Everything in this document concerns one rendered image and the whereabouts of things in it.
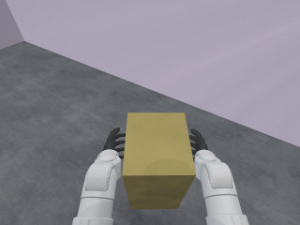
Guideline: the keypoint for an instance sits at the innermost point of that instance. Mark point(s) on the carton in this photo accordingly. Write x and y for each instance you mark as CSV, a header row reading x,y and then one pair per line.
x,y
158,165

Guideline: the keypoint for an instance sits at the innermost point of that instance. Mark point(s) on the right robot hand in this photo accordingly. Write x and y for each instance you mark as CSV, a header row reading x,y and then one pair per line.
x,y
199,142

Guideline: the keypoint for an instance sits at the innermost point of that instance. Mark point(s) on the robot right forearm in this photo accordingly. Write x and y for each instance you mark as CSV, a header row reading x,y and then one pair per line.
x,y
219,191

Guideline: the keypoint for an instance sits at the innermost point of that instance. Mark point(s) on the left robot hand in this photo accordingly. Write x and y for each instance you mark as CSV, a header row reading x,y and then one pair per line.
x,y
110,143

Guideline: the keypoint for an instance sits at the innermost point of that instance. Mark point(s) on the robot left forearm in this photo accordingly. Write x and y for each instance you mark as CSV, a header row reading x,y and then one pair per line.
x,y
98,191

